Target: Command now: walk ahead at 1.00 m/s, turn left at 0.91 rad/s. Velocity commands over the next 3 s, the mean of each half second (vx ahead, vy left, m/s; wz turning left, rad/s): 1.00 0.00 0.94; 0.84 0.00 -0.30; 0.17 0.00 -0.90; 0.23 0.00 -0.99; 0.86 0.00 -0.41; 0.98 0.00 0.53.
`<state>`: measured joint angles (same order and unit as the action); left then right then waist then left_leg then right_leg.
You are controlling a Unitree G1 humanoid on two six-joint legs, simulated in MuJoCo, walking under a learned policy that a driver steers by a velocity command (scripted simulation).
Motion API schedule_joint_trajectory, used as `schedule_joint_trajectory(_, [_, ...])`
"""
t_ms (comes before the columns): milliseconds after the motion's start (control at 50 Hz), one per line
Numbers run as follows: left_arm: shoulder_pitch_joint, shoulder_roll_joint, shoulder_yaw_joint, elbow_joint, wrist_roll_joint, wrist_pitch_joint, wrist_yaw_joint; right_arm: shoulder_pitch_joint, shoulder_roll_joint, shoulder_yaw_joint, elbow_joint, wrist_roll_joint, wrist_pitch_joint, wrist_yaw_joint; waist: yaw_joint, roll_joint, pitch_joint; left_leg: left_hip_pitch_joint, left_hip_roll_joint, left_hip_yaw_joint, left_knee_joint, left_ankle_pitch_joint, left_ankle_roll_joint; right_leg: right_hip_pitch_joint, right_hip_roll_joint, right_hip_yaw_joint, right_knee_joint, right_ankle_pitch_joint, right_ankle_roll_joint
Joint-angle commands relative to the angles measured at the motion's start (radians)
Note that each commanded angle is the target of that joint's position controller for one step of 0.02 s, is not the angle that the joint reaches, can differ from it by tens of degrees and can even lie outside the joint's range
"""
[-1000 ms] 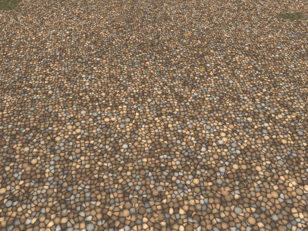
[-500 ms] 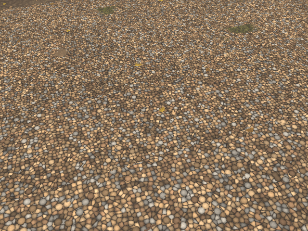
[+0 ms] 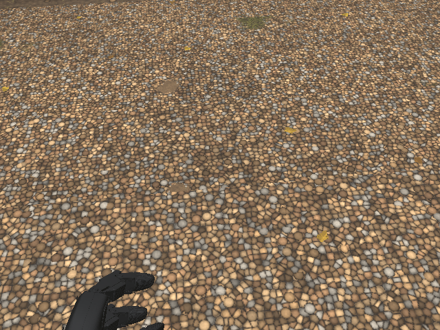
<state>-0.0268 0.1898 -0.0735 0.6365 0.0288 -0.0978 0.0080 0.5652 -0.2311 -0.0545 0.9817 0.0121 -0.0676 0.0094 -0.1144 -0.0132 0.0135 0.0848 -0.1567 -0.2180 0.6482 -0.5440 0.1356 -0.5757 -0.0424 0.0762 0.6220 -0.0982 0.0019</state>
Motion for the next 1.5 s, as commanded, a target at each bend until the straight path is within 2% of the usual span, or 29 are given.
schedule_joint_trajectory(20, [0.507, 0.355, 0.139, 0.068, 0.026, -0.007, 0.023, 0.06, -0.029, -0.012, -0.15, 0.023, -0.008, -0.008, 0.191, -0.283, -0.436, -0.678, 0.015, 0.058, 0.849, 0.033, -0.016, 1.019, -0.455, 0.732, -0.202, -0.568, -0.175])
schedule_joint_trajectory(40, [0.45, 0.31, 0.15, 0.074, -0.005, 0.008, 0.018, -0.083, -0.118, -0.015, -0.182, -0.005, 0.0, -0.014, 0.218, -0.227, -0.336, -0.859, 0.072, 0.106, 0.882, 0.117, -0.003, 0.943, -0.423, 0.881, -0.341, -0.722, -0.192])
schedule_joint_trajectory(60, [0.378, 0.223, 0.138, 0.079, 0.005, 0.008, 0.017, -0.202, -0.145, -0.026, -0.188, -0.022, 0.006, -0.016, 0.229, -0.139, -0.124, -0.936, 0.137, 0.114, 0.826, 0.2, 0.0, 0.797, -0.37, 0.654, -0.316, -0.652, -0.173])
schedule_joint_trajectory(120, [0.373, 0.127, 0.122, 0.162, 0.011, 0.008, 0.017, -0.281, -0.086, -0.024, -0.227, -0.038, 0.045, 0.017, 0.154, -0.093, 0.059, -0.791, 0.244, 0.111, 0.624, 0.273, -0.024, 0.451, -0.269, 0.219, -0.316, -0.149, -0.116])
schedule_joint_trajectory(200, [0.327, 0.155, 0.132, 0.196, -0.034, -0.029, -0.004, -0.415, -0.053, 0.0, -0.339, -0.042, 0.087, 0.046, 0.082, -0.133, 0.058, -0.733, 0.279, 0.182, 0.346, 0.395, -0.029, 0.402, -0.232, -0.069, -0.41, 0.186, -0.095])
schedule_joint_trajectory(280, [0.375, 0.224, 0.147, 0.214, 0.0, -0.043, 0.001, -0.355, -0.157, -0.036, -0.314, -0.051, 0.109, 0.074, 0.046, -0.065, -0.043, -0.697, 0.241, 0.28, 0.467, 0.641, 0.03, 0.551, -0.231, -0.259, -0.222, 0.563, -0.086])
schedule_joint_trajectory(320, [0.567, 0.166, 0.128, 0.297, 0.012, -0.06, 0.016, -0.6, -0.119, -0.02, -0.363, -0.054, 0.059, 0.075, 0.169, -0.02, 0.101, -1.024, 0.253, 0.249, 0.268, 0.819, 0.06, 0.786, -0.214, -0.252, -0.24, 0.123, -0.026])
schedule_joint_trajectory(360, [0.55, 0.199, 0.13, 0.296, 0.042, -0.055, 0.033, -0.698, -0.088, 0.001, -0.373, -0.059, 0.031, 0.095, 0.169, 0.041, 0.174, -0.862, 0.224, 0.331, 0.018, 1.034, 0.04, 0.639, -0.172, -0.364, -0.258, -0.028, 0.019])
schedule_joint_trajectory(420, [0.46, 0.209, 0.116, 0.282, 0.009, -0.052, 0.026, -0.506, -0.111, -0.002, -0.26, -0.055, 0.034, 0.086, 0.062, 0.025, 0.086, -0.398, 0.137, 0.425, -0.037, 1.202, 0.029, 0.469, -0.17, -0.427, -0.058, 0.204, 0.0])
schedule_joint_trajectory(480, [0.509, 0.241, 0.126, 0.324, -0.002, 0.003, 0.03, -0.065, -0.167, -0.032, -0.072, -0.065, 0.059, 0.017, -0.083, -0.014, -0.103, -0.002, 0.132, 0.379, -0.131, 1.125, 0.066, 0.516, -0.197, -0.367, 0.639, 0.614, -0.022])
schedule_joint_trajectory(500, [0.442, 0.24, 0.144, 0.339, -0.023, 0.026, 0.027, 0.022, -0.214, -0.051, -0.039, -0.09, 0.045, -0.005, -0.175, 0.105, -0.039, 0.187, 0.208, 0.254, -0.348, 1.168, 0.145, 0.268, -0.072, -0.354, 1.137, 0.051, -0.009])
schedule_joint_trajectory(520, [0.341, 0.194, 0.148, 0.29, -0.008, 0.037, 0.039, 0.05, -0.351, -0.083, -0.004, -0.076, 0.046, -0.012, -0.17, 0.223, 0.065, 0.262, 0.28, 0.19, -0.247, 1.276, 0.14, -0.03, 0.063, -0.269, 1.451, -0.731, -0.032])
schedule_joint_trajectory(540, [0.553, 0.123, 0.115, 0.222, -0.046, 0.009, 0.035, 0.039, -0.405, -0.077, -0.012, -0.067, 0.03, -0.018, 0.034, 0.27, -0.102, 0.558, 0.464, 0.046, 0.114, 1.817, 0.126, -0.301, 0.014, -0.039, 1.352, -0.674, -0.059])
schedule_joint_trajectory(560, [0.516, 0.133, 0.106, 0.229, -0.036, 0.001, 0.042, 0.061, -0.336, -0.07, -0.022, -0.049, 0.027, -0.017, -0.009, 0.076, -0.229, 0.54, 0.518, -0.085, 0.036, 1.523, 0.176, -0.331, -0.022, 0.027, 1.265, -0.583, -0.063])
schedule_joint_trajectory(580, [0.486, 0.189, 0.116, 0.242, -0.002, 0.017, 0.043, 0.012, -0.276, -0.064, -0.029, -0.048, 0.028, -0.013, 0.018, -0.057, -0.115, 0.35, 0.486, -0.125, -0.12, 0.981, 0.17, -0.374, -0.046, -0.018, 1.197, -0.488, -0.085])
schedule_joint_trajectory(640, [0.379, 0.131, 0.116, 0.228, 0.03, 0.065, 0.004, -0.22, -0.173, -0.025, -0.047, -0.033, -0.023, -0.03, 0.19, -0.061, 0.064, -0.378, 0.535, -0.147, -0.363, 0.391, 0.187, -0.103, -0.124, 0.06, 0.791, -0.243, 0.004])
schedule_joint_trajectory(680, [0.303, 0.106, 0.113, 0.203, 0.0, 0.086, -0.011, -0.262, -0.137, -0.013, -0.059, -0.057, -0.063, -0.024, 0.206, -0.051, 0.192, -0.651, 0.513, -0.081, -0.405, 0.381, 0.167, -0.018, -0.161, 0.081, 0.609, -0.099, 0.03])
schedule_joint_trajectory(800, [0.068, 0.106, 0.117, 0.138, -0.025, 0.053, -0.059, -0.192, -0.17, -0.013, -0.05, -0.021, -0.068, -0.023, 0.116, -0.015, 0.191, -0.311, 0.332, 0.338, -0.427, 0.982, -0.021, 0.064, -0.028, -0.178, 0.113, 0.128, -0.15])
schedule_joint_trajectory(860, [0.507, 0.167, 0.158, 0.239, 0.008, 0.054, -0.064, -0.233, -0.226, -0.027, -0.064, -0.023, -0.023, -0.053, 0.3, 0.074, -0.058, -0.261, 0.349, 0.412, 0.225, 1.494, -0.086, 0.497, 0.14, -0.232, 0.136, 0.013, -0.218])
schedule_joint_trajectory(880, [0.623, 0.217, 0.186, 0.252, -0.014, 0.054, -0.056, -0.289, -0.236, -0.037, -0.074, -0.017, -0.012, -0.052, 0.389, -0.019, -0.137, -0.35, 0.236, 0.457, 0.654, 1.002, -0.12, 0.649, 0.074, -0.081, 0.0, 0.106, -0.277])
schedule_joint_trajectory(900, [0.495, 0.315, 0.203, 0.198, -0.036, 0.08, -0.052, -0.193, -0.122, -0.022, -0.149, -0.015, -0.01, -0.034, 0.219, -0.367, -0.247, -0.679, 0.037, 0.391, 1.108, 0.011, -0.196, 0.875, -0.185, 0.459, -0.074, 0.467, -0.442])
schedule_joint_trajectory(920, [0.493, 0.335, 0.209, 0.171, -0.047, 0.085, -0.048, -0.253, -0.151, -0.008, -0.215, -0.018, -0.018, -0.044, 0.244, -0.213, -0.359, -0.85, 0.059, 0.205, 1.112, 0.023, -0.169, 0.98, -0.249, 0.649, -0.179, 0.504, -0.51])
schedule_joint_trajectory(980, [0.392, 0.241, 0.185, 0.157, -0.024, 0.088, -0.012, -0.337, -0.127, 0.006, -0.219, -0.03, 0.004, -0.054, 0.136, 0.061, 0.002, -0.805, 0.194, 0.158, 0.783, 0.126, -0.162, 0.525, -0.186, 0.378, -0.211, 0.655, -0.396])
schedule_joint_trajectory(1140, [0.37, 0.259, 0.178, 0.067, -0.018, 0.098, 0.006, -0.333, -0.116, 0.005, -0.248, -0.052, 0.084, -0.029, 0.098, -0.024, -0.211, -0.614, 0.168, 0.227, 0.504, 0.489, -0.159, 0.437, -0.003, 0.175, -0.095, 1.051, -0.256])
schedule_joint_trajectory(1240, [0.649, 0.279, 0.185, 0.126, -0.008, 0.105, 0.04, -0.626, -0.19, -0.028, -0.349, -0.053, 0.066, -0.029, 0.257, -0.055, -0.016, -1.147, 0.181, 0.082, 0.489, 0.314, -0.152, 0.786, -0.046, 0.428, -0.076, 0.543, -0.297])
schedule_joint_trajectory(1300, [0.593, 0.337, 0.205, 0.089, -0.004, 0.093, 0.051, -0.688, -0.223, -0.033, -0.381, -0.047, 0.047, -0.028, 0.249, -0.095, 0.002, -1.176, 0.182, 0.02, 0.365, 0.38, -0.17, 0.773, -0.108, 0.562, -0.069, 0.434, -0.331])
schedule_joint_trajectory(1360, [0.409, 0.282, 0.179, 0.051, -0.015, 0.084, 0.04, -0.641, -0.145, -0.005, -0.403, -0.07, 0.049, 0.011, 0.171, -0.063, -0.012, -0.76, 0.107, 0.078, 0.128, 0.756, -0.156, 0.354, 0.059, 0.483, -0.006, 0.054, -0.245])
schedule_joint_trajectory(1420, [0.328, 0.271, 0.172, 0.021, -0.009, 0.09, 0.05, -0.527, -0.11, 0.008, -0.389, -0.041, 0.053, 0.029, 0.122, -0.063, -0.025, -0.355, 0.07, 0.072, -0.036, 0.871, -0.148, 0.096, 0.149, 0.445, 0.099, -0.148, -0.144])
schedule_joint_trajectory(1500, [0.323, 0.228, 0.162, 0.025, 0.012, 0.117, 0.085, -0.185, -0.131, -0.019, -0.236, 0.032, 0.034, -0.029, 0.022, 0.002, -0.036, -0.043, 0.232, 0.007, -0.597, 1.319, -0.218, 0.237, 0.241, 0.379, 0.571, -0.366, -0.057])
